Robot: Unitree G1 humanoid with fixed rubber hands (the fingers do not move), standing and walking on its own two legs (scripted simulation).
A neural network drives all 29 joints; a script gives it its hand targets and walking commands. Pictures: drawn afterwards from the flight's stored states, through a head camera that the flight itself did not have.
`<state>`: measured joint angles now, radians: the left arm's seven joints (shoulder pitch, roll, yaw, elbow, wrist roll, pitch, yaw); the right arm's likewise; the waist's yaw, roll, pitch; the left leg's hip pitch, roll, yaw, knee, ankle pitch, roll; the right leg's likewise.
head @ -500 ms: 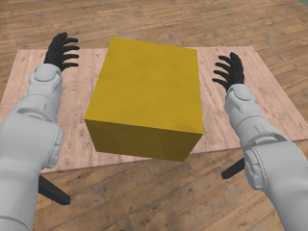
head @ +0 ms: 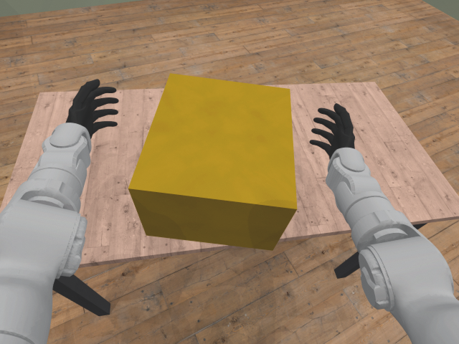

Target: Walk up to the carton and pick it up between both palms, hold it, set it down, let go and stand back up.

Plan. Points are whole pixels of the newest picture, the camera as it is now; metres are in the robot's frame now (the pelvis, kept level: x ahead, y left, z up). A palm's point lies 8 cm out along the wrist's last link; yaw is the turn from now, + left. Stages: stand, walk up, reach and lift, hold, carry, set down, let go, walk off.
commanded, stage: set down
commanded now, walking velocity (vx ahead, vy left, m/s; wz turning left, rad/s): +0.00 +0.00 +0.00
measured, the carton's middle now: (220, 159) +0.49 -0.01 -0.02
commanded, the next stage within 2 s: none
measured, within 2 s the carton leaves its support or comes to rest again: neither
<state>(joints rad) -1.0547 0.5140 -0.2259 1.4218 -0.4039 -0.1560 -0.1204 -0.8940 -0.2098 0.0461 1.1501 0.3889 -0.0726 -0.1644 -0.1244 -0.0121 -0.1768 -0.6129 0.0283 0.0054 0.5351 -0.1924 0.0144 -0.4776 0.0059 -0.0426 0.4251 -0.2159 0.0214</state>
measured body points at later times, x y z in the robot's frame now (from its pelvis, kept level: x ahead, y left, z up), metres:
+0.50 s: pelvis +0.00 +0.00 +0.01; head +0.02 +0.03 +0.45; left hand +0.43 +0.24 +0.08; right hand +0.37 -0.21 +0.07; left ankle +0.03 +0.10 -0.73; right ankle -0.02 -0.14 -0.73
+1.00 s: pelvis +0.00 +0.00 +0.01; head +0.01 +0.03 +0.46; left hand +0.33 +0.26 +0.03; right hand +0.28 -0.18 +0.02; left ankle +0.03 +0.10 -0.73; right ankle -0.02 -0.14 -0.73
